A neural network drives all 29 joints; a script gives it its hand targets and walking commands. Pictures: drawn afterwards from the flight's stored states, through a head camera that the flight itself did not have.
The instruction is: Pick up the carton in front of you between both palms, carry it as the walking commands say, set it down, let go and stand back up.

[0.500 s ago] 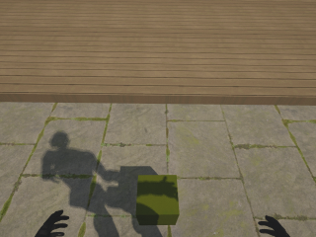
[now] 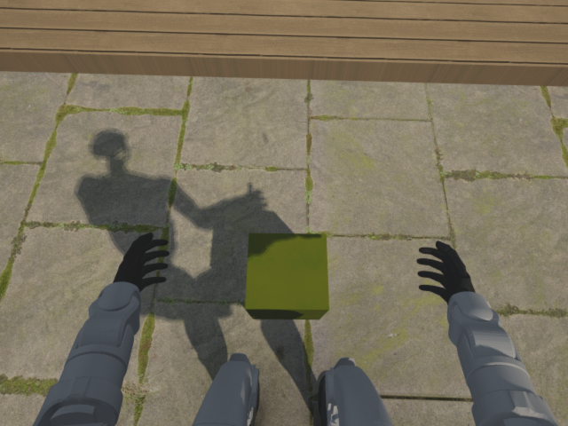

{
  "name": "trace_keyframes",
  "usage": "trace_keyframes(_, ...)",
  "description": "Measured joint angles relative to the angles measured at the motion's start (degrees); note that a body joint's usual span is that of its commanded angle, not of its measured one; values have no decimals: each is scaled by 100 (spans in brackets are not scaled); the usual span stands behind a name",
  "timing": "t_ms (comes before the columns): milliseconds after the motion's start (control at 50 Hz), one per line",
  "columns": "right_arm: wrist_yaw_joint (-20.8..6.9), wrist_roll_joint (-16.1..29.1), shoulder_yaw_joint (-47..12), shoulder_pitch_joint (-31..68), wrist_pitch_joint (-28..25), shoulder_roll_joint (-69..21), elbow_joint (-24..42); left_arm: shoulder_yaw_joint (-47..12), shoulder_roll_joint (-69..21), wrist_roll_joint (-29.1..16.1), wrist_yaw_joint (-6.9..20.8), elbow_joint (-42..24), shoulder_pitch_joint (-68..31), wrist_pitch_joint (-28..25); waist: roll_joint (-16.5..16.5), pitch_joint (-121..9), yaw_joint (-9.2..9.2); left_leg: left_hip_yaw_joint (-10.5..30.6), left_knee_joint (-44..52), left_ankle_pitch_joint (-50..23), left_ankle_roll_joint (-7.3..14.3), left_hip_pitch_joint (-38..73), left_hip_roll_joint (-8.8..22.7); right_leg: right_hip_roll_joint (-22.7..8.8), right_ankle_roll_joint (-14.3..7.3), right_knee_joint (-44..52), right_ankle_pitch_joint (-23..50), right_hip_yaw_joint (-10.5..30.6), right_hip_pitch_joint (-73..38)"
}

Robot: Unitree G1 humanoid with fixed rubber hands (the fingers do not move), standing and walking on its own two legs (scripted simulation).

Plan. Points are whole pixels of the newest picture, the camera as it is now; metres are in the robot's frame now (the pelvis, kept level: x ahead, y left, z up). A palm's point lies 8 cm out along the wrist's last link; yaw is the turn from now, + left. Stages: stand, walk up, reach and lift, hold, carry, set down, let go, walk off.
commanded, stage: reach and lift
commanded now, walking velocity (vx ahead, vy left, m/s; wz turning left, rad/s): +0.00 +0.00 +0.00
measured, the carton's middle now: (286, 279) +0.43 +0.02 -0.57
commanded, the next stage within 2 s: none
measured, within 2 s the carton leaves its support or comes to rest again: neither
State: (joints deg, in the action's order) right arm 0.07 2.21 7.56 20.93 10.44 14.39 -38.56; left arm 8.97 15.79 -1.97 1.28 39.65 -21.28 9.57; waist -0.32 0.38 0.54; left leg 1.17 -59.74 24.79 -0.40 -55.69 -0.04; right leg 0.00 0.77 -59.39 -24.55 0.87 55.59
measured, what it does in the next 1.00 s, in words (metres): lowers itself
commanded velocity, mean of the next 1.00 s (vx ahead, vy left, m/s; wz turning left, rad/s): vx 0.00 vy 0.00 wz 0.00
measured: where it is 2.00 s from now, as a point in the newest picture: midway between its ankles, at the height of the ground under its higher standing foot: outside the picture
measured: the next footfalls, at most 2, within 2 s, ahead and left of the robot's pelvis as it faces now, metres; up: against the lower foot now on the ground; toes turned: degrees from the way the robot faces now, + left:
none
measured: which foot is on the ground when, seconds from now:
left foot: down 0.00-1.00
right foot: down 0.00-1.00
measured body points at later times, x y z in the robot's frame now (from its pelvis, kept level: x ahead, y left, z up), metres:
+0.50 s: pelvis -0.06 +0.00 -0.07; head +0.24 +0.01 +0.27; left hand +0.45 +0.21 -0.17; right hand +0.46 -0.17 -0.18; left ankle +0.03 +0.12 -0.66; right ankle +0.03 -0.13 -0.66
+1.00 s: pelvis -0.07 +0.00 -0.26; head +0.27 +0.00 +0.03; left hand +0.43 +0.21 -0.42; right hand +0.45 -0.18 -0.42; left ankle +0.03 +0.13 -0.66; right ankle +0.03 -0.13 -0.66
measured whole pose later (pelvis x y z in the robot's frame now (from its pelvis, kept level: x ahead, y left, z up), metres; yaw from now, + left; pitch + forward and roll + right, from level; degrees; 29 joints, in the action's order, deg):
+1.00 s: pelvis -0.07 +0.00 -0.26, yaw +0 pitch +47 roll +0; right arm 6.8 8.8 8.1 64.1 4.0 16.3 -50.5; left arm 10.1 18.2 -9.3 -4.6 52.1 -63.9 2.8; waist -0.6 3.1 1.4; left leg 3.0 -110.8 31.1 -2.7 -126.3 -2.3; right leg 2.9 2.3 -110.5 -30.9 2.0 126.3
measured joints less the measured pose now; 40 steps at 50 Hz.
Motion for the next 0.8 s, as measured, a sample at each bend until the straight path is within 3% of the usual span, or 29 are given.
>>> trace_keyframes(240, 189, 110, 405, 2948, 44, 19, -1017, 408, 5, -143, -183, 945, -2862, 34, -15, -52, 59, 36, -568, -505, -56, -2262, -30, 45, 45, -557, 511, 50, 2258)
trace_keyframes(380, 261, -197, 777, 4292, -1, -32, -1485, 768, -60, 119, -230, 1401, -4189, -13, -23, -73, 67, 56, -748, -656, -68, -3178, -51, 64, 51, -745, 653, 67, 3173)
trace_keyframes(600, 280, -610, 1196, 4082, -618, -343, -1597, 1246, -363, 563, -214, 1493, -3967, -623, -31, -631, 70, 72, -1377, -308, -81, -4393, -72, 104, 61, -1380, 305, 94, 4394)
trace_keyframes(800, 479, 60, 523, 3709, -866, -125, -1188, 598, -128, -155, -397, 1205, -3656, -884, -7, -589, 68, 155, -3426, 454, -152, -6118, -174, 198, 110, -3434, -472, 124, 6110)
